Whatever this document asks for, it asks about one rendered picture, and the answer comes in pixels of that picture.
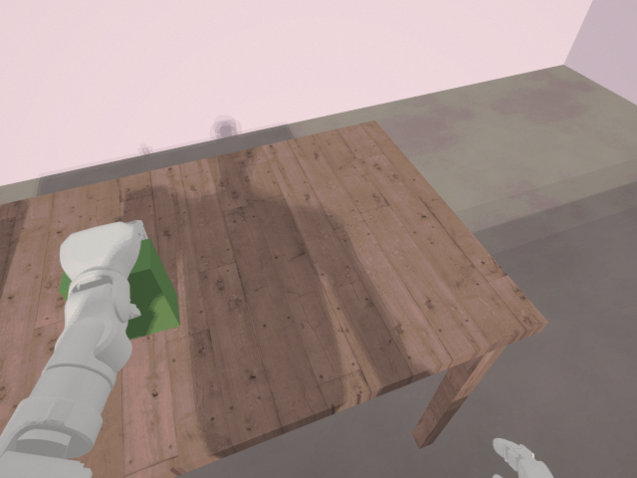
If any table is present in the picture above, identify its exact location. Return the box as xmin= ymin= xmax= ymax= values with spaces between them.
xmin=0 ymin=120 xmax=548 ymax=478

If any sponge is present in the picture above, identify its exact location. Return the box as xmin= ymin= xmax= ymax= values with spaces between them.
xmin=59 ymin=238 xmax=180 ymax=340

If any robot left hand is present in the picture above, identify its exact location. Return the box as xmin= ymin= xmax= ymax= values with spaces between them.
xmin=60 ymin=220 xmax=148 ymax=320

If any left robot forearm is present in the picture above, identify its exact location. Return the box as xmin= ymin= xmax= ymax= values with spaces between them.
xmin=0 ymin=270 xmax=132 ymax=459

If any left robot upper arm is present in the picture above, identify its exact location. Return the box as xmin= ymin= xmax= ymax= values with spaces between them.
xmin=0 ymin=451 xmax=93 ymax=478

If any robot right hand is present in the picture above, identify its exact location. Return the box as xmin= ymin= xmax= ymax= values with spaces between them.
xmin=493 ymin=438 xmax=553 ymax=478

